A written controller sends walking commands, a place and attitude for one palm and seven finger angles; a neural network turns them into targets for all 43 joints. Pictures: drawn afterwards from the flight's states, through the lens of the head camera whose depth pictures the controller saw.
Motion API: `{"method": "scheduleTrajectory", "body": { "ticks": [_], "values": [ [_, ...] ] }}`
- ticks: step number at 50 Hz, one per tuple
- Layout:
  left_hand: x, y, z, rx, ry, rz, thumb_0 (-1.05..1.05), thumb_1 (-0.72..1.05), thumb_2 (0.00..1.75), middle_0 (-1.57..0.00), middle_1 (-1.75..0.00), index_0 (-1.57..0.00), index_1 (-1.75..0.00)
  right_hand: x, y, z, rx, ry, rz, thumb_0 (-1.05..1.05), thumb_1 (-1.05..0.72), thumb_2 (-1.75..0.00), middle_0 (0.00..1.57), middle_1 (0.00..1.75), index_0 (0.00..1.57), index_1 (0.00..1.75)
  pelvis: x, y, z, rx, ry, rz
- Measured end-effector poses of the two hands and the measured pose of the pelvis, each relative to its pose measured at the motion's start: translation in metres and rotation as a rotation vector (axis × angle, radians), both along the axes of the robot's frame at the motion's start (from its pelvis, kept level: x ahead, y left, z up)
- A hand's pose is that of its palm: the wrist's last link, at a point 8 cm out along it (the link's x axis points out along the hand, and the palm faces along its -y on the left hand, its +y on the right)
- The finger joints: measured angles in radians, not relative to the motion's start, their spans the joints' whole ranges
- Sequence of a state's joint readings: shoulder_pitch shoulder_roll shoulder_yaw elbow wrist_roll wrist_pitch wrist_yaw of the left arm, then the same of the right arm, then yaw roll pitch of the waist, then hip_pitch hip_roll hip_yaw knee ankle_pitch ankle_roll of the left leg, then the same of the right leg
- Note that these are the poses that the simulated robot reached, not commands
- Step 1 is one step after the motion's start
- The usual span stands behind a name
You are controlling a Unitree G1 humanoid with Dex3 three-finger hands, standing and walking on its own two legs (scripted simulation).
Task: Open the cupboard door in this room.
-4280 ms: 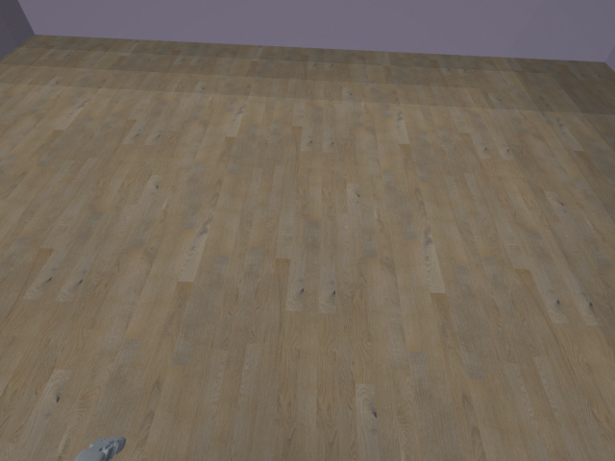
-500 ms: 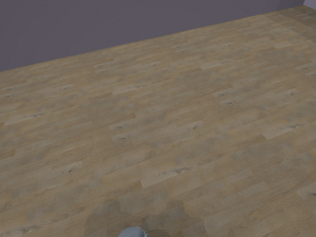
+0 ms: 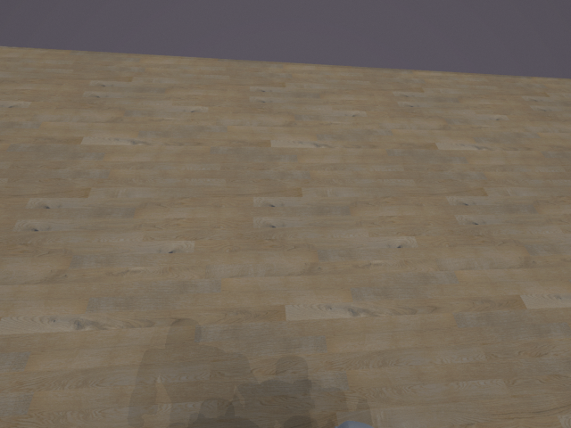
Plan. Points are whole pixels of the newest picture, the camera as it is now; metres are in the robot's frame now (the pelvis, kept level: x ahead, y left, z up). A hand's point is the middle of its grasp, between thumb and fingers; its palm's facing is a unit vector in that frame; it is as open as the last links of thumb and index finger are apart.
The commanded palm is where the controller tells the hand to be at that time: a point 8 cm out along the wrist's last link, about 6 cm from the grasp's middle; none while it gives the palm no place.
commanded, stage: turn or walk to find it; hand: left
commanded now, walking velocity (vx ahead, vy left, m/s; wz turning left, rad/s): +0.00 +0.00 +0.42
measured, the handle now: out of the picture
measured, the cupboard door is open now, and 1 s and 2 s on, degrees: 0 0 0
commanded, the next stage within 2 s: none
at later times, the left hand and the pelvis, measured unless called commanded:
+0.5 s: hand out of the picture +0.01 +0.15 -0.15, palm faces +0.22 -0.93 -0.28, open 7.4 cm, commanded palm none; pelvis -0.04 -0.05 +0.00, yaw +13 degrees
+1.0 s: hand out of the picture -0.15 +0.20 -0.18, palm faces +0.47 -0.85 -0.24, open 7.4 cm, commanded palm none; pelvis -0.08 -0.01 +0.00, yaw +25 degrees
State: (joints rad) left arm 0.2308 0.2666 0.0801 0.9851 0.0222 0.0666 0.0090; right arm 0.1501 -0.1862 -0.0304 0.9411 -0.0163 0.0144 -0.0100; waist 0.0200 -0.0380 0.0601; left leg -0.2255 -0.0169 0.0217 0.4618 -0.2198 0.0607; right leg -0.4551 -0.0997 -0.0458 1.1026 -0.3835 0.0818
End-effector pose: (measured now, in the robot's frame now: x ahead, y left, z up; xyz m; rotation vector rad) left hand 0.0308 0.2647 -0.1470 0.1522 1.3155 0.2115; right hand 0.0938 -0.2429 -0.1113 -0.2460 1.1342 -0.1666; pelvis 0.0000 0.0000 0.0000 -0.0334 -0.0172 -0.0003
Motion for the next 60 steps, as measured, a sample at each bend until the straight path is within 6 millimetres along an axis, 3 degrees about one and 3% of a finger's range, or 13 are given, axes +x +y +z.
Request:
{"method": "scheduleTrajectory", "body": {
  "ticks": [8,16,21,30,36,42,46,53,60],
  "values": [
    [0.014,0.001,0.015,0.034,-0.1,0.019,0.01,0.91,0.9,-0.2,-0.3,-0.2,-0.3,-0.034,0.005,-0.013,0.043,0.067,0.006,0.0,-0.9,-0.9,0.21,0.3,0.21,0.3,-0.013,-0.002,0.001,0.014,0.006,0.064],
    [0.015,-0.032,0.027,0.061,-0.17,0.023,0.01,0.91,0.9,-0.2,-0.3,-0.2,-0.3,-0.079,-0.023,-0.038,0.081,0.178,0.003,0.0,-0.9,-0.9,0.21,0.3,0.21,0.3,-0.029,-0.027,-0.006,0.038,0.02,0.128],
    [-0.014,-0.058,0.032,0.08,-0.174,0.067,0.01,0.91,0.9,-0.2,-0.3,-0.21,-0.3,-0.088,-0.046,-0.049,0.094,0.229,0.033,0.01,-0.9,-0.9,0.21,0.3,0.21,0.29,-0.039,-0.047,-0.007,0.05,0.013,0.182],
    [-0.072,-0.08,0.029,0.054,-0.121,0.196,0.01,0.91,0.9,-0.2,-0.3,-0.21,-0.3,-0.074,-0.065,-0.041,0.054,0.259,0.131,0.0,-0.91,-0.9,0.2,0.3,0.2,0.29,-0.045,-0.057,-0.001,0.058,0.003,0.287],
    [-0.12,-0.075,0.016,0.03,-0.061,0.287,0.01,0.91,0.9,-0.2,-0.3,-0.21,-0.3,-0.041,-0.045,-0.036,0.018,0.233,0.233,0.01,-0.91,-0.9,0.2,0.29,0.2,0.29,-0.054,-0.048,-0.004,0.053,0.014,0.343],
    [-0.179,-0.052,-0.011,-0.004,0.014,0.386,0.01,0.91,0.9,-0.2,-0.3,-0.21,-0.3,0.005,0.007,-0.029,-0.011,0.1,0.361,0.01,-0.91,-0.9,0.2,0.29,0.2,0.29,-0.07,-0.025,-0.017,0.033,0.017,0.398],
    [-0.205,-0.038,-0.013,-0.01,0.071,0.422,0.01,0.91,0.9,-0.2,-0.3,-0.21,-0.3,0.017,0.039,-0.013,-0.002,0.018,0.414,0.0,-0.91,-0.9,0.2,0.29,0.2,0.29,-0.078,-0.015,-0.012,0.027,0.011,0.405],
    [-0.203,-0.018,0.006,0.017,-0.007,0.454,0.01,0.91,0.9,-0.2,-0.3,-0.2,-0.3,0.011,0.062,-0.006,0.019,0.01,0.464,0.0,-0.9,-0.9,0.21,0.3,0.21,0.3,-0.087,-0.007,0.0,0.007,0.012,0.458],
    [-0.18,-0.018,0.018,0.062,-0.086,0.455,0.01,0.91,0.9,-0.2,-0.3,-0.2,-0.3,-0.011,0.048,-0.02,0.043,0.084,0.466,0.0,-0.9,-0.9,0.21,0.3,0.21,0.3,-0.09,-0.018,-0.001,0.021,0.023,0.511]
  ]
}}
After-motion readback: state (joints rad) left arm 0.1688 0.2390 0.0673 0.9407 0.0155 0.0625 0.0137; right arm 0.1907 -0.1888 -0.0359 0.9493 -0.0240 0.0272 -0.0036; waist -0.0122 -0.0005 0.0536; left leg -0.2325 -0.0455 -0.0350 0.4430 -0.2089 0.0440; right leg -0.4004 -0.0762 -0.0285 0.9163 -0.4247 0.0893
